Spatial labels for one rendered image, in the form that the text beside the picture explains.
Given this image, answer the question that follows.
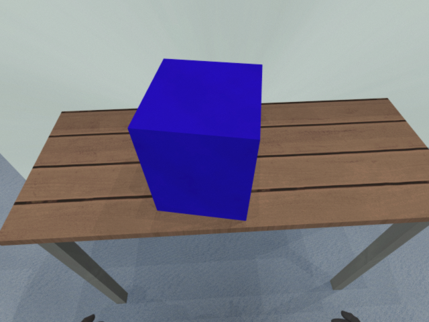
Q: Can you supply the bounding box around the table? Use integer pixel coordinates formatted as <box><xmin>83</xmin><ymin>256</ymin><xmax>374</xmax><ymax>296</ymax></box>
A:
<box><xmin>0</xmin><ymin>98</ymin><xmax>429</xmax><ymax>304</ymax></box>

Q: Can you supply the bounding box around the carton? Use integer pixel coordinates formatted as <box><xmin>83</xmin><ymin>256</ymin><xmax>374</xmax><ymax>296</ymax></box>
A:
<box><xmin>127</xmin><ymin>58</ymin><xmax>263</xmax><ymax>221</ymax></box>

